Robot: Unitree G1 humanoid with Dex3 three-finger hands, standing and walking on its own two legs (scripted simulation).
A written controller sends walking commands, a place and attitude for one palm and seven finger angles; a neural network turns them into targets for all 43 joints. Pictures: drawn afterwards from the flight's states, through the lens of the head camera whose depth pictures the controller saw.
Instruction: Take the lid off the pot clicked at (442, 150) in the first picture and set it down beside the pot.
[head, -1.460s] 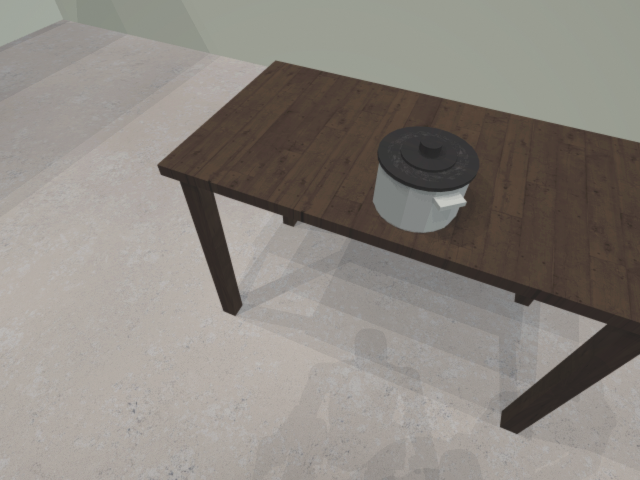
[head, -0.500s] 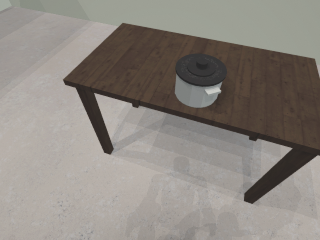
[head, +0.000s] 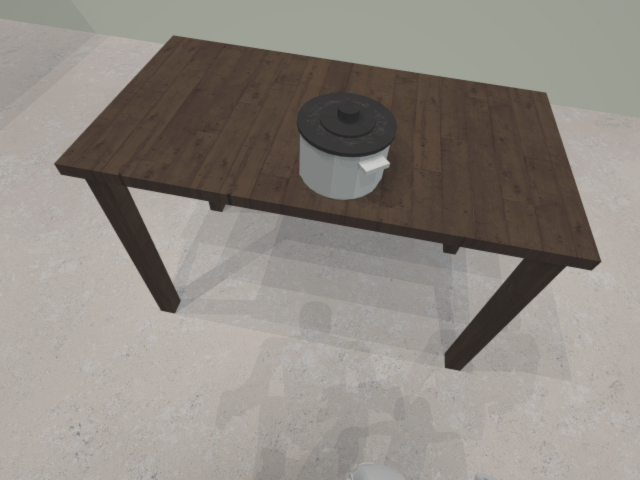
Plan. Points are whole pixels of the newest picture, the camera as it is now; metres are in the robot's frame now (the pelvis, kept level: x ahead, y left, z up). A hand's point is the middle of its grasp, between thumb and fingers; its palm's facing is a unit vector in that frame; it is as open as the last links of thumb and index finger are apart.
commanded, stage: take the last steps up to it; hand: left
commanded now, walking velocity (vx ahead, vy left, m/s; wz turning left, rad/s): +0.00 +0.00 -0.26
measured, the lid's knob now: (348, 111) +0.71 +0.01 +0.06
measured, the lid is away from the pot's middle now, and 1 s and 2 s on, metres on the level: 0.00 0.00 0.00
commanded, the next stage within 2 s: come to a stop and stand still in 0.72 s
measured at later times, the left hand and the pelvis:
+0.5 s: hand out of the picture +0.09 +0.17 -0.19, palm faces -0.08 -0.99 -0.14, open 7.4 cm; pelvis +0.07 +0.00 -0.01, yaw -7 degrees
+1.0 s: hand (264, 362) +0.31 +0.11 -0.17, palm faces -0.08 -0.98 -0.19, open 7.2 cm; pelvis +0.20 -0.05 +0.00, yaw -7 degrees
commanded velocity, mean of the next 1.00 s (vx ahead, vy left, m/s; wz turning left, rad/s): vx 0.09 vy -0.01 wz -0.07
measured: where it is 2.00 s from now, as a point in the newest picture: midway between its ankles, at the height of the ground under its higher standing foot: outside the picture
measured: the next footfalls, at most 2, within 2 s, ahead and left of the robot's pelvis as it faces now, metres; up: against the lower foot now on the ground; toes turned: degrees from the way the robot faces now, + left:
right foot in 0.18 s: +0.02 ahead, -0.13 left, +0.00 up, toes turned -3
left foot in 0.46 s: +0.13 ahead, +0.10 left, +0.00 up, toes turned -1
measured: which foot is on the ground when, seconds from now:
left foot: down 0.00-0.16, up 0.18-0.44, down 0.46-0.84, up 0.86-1.00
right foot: up 0.00-0.16, down 0.18-0.46, up 0.48-0.82, down 0.84-1.00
